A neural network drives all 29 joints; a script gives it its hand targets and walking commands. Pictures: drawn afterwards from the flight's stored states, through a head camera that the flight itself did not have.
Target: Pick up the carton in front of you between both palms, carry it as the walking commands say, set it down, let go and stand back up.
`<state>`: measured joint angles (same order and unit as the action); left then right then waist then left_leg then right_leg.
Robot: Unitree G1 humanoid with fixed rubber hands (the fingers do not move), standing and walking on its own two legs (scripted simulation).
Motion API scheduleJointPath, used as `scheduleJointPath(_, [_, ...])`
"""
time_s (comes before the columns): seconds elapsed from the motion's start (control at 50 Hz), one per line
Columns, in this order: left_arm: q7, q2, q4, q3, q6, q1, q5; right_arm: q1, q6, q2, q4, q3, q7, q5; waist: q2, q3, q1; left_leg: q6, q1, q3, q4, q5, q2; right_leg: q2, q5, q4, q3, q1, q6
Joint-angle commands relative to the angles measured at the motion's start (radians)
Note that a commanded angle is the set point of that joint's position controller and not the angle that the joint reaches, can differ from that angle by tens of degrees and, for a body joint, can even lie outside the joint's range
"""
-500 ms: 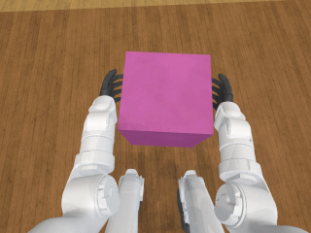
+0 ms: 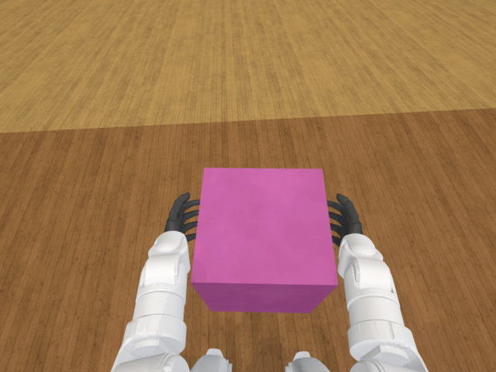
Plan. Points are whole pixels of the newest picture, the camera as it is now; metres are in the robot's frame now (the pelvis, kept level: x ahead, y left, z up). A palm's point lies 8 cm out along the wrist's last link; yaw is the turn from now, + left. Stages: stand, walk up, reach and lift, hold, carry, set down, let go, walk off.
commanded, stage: reach and lift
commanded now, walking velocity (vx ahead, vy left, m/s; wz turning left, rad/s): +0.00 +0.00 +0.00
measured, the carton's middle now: (261, 246) +0.35 +0.00 -0.09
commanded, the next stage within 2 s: hold in 1.32 s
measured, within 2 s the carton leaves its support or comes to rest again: neither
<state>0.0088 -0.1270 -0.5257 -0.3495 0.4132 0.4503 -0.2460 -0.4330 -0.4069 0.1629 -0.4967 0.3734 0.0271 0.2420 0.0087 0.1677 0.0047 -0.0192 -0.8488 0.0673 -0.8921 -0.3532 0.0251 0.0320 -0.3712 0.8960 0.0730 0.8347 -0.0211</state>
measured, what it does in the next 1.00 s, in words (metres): rises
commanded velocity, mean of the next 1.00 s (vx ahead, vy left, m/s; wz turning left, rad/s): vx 0.00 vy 0.00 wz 0.00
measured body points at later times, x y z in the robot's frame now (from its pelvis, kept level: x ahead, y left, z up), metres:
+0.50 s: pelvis +0.01 +0.00 +0.05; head -0.02 +0.00 +0.50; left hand +0.32 +0.15 +0.07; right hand +0.32 -0.15 +0.07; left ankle +0.04 +0.13 -0.69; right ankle +0.03 -0.13 -0.69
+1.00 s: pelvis +0.02 +0.00 +0.06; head +0.00 +0.00 +0.51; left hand +0.33 +0.15 +0.08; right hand +0.33 -0.15 +0.08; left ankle +0.04 +0.13 -0.69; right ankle +0.03 -0.13 -0.69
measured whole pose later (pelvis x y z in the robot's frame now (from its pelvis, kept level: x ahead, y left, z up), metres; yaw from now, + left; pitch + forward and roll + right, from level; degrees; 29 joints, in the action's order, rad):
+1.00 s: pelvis +0.02 +0.00 +0.06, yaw +0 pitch -4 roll +0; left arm -0.01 -0.16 -0.31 -0.25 0.65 0.28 -0.30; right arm -0.29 -0.64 0.16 -0.32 0.26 -0.02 0.30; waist 0.01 -0.02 0.00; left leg -0.01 -0.12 0.07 -0.39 -0.19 0.01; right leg 0.01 -0.21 0.39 0.08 0.11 -0.02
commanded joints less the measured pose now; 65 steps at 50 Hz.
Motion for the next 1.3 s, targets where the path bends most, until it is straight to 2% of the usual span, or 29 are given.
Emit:
scheduleJointPath(0.0, [-0.247, -1.036, -0.015, 0.591, -0.002, 0.47, 0.162, -0.481, -0.009, 1.026, -0.044, -0.616, -0.251, -0.154, -0.011, 0.449, -0.004, 0.017, 0.411, -0.004, 0.175, 0.309, 0.098, 0.091, 0.305, -0.188, -0.005, -0.348, 0.014])
scheduleJointPath(0.12, [-0.247, -1.024, 0.062, 0.635, 0.048, 0.38, 0.179, -0.378, -0.061, 1.011, 0.023, -0.658, -0.255, -0.168, -0.011, 0.335, -0.005, 0.017, 0.572, 0.002, 0.306, 0.373, 0.084, 0.075, 0.371, -0.32, 0.004, -0.513, 0.011])
scheduleJointPath(0.22, [-0.247, -1.009, 0.147, 0.678, 0.108, 0.326, 0.2, -0.313, -0.117, 0.999, 0.089, -0.691, -0.26, -0.194, -0.003, 0.234, -0.004, 0.016, 0.686, 0.004, 0.414, 0.375, 0.074, 0.068, 0.377, -0.427, 0.005, -0.635, 0.011])
scheduleJointPath(0.34, [-0.257, -0.977, 0.13, 0.603, 0.171, 0.305, 0.165, -0.305, -0.179, 0.957, 0.073, -0.619, -0.272, -0.161, -0.004, 0.037, -0.003, 0.019, 0.704, -0.009, 0.497, 0.219, 0.072, 0.058, 0.222, -0.514, -0.005, -0.649, 0.019])
scheduleJointPath(0.4, [-0.265, -0.971, 0.097, 0.552, 0.175, 0.358, 0.14, -0.36, -0.184, 0.95, 0.041, -0.568, -0.283, -0.137, -0.002, -0.014, -0.005, 0.025, 0.691, -0.016, 0.506, 0.137, 0.068, 0.053, 0.14, -0.524, -0.011, -0.635, 0.024])
scheduleJointPath(0.44, [-0.271, -0.985, 0.105, 0.556, 0.169, 0.405, 0.145, -0.408, -0.178, 0.962, 0.05, -0.573, -0.289, -0.141, -0.004, 0.007, -0.005, 0.026, 0.702, -0.015, 0.502, 0.126, 0.066, 0.051, 0.126, -0.521, -0.012, -0.64, 0.026])
scheduleJointPath(0.6, [-0.271, -0.998, 0.129, 0.583, 0.168, 0.458, 0.153, -0.459, -0.173, 0.964, 0.074, -0.593, -0.292, -0.145, -0.008, 0.08, 0.0, 0.018, 0.753, -0.013, 0.503, 0.158, 0.067, 0.056, 0.157, -0.517, -0.016, -0.68, 0.023])
scheduleJointPath(1.0, [-0.246, -0.968, 0.263, 0.637, 0.213, 0.275, 0.19, -0.286, -0.216, 0.918, 0.209, -0.645, -0.276, -0.179, -0.012, 0.092, -0.003, 0.005, 0.85, -0.003, 0.544, 0.401, 0.075, 0.072, 0.387, -0.556, -0.01, -0.782, 0.012])
scheduleJointPath(1.14, [-0.244, -0.953, 0.305, 0.655, 0.228, 0.249, 0.203, -0.255, -0.234, 0.915, 0.252, -0.664, -0.269, -0.193, -0.007, 0.079, -0.005, 0.005, 0.861, -0.002, 0.551, 0.419, 0.078, 0.072, 0.416, -0.566, -0.005, -0.801, 0.007])
scheduleJointPath(1.28, [-0.244, -0.939, 0.324, 0.659, 0.243, 0.258, 0.208, -0.261, -0.251, 0.913, 0.268, -0.67, -0.264, -0.198, -0.004, 0.06, -0.007, 0.008, 0.855, -0.004, 0.555, 0.383, 0.079, 0.07, 0.39, -0.572, -0.004, -0.801, 0.006])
